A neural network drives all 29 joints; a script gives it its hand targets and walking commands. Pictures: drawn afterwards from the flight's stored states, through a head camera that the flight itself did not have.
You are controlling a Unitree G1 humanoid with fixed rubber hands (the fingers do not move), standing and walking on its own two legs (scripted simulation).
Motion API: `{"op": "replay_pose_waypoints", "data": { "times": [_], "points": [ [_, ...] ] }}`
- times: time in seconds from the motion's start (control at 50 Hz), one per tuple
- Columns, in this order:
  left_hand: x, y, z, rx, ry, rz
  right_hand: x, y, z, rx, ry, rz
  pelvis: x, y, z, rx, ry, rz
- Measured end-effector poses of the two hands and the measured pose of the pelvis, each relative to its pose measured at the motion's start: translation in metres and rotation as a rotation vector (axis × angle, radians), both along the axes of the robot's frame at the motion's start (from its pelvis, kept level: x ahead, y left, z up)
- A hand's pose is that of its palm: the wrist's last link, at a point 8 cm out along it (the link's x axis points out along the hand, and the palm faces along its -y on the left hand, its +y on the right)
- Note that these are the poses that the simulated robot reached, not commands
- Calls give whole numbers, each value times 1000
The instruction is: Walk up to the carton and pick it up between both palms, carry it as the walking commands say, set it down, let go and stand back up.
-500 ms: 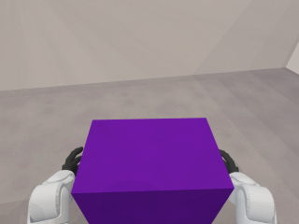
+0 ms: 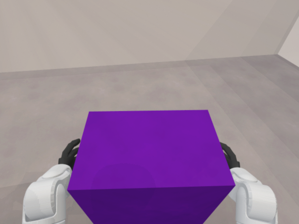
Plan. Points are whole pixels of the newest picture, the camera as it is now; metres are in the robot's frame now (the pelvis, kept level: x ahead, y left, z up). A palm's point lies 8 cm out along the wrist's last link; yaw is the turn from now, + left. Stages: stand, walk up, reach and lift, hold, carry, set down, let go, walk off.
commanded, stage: carry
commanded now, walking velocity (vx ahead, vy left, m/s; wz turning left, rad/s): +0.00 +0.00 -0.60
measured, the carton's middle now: (149, 174) +0.28 +0.00 +0.03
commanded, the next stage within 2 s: none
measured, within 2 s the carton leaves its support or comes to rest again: neither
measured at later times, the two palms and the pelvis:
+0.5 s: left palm (114, 166) +0.27 +0.09 +0.07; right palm (285, 220) +0.15 -0.28 +0.08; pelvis -0.04 -0.01 +0.00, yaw -15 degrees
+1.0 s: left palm (128, 174) +0.24 +0.05 +0.08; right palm out of the picture +0.02 -0.26 +0.10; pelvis -0.08 +0.03 +0.01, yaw -33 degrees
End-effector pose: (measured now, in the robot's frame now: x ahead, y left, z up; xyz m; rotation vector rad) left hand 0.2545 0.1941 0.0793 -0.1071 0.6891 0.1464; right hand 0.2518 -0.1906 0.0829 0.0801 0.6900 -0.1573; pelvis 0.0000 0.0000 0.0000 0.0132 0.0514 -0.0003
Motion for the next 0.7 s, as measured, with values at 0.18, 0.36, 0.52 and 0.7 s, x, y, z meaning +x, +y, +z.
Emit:
{"op": "replay_pose_waypoints", "data": {
  "times": [0.18,0.36,0.52,0.7],
  "points": [
    [13,-24,-9,26,22,-121,-34,-20,-20,25,21,-122,-15,7,-8,19,3,-124],
    [24,-83,-14,6,52,-240,-79,-68,-28,27,47,-259,-25,-6,-5,20,19,-210],
    [17,-104,-11,-28,17,-298,-103,-84,-9,27,8,-348,-37,-5,4,38,55,-282],
    [6,-81,-7,-1,-9,-358,-133,-54,-12,31,-18,-389,-53,31,-1,9,56,-363]
  ]
}}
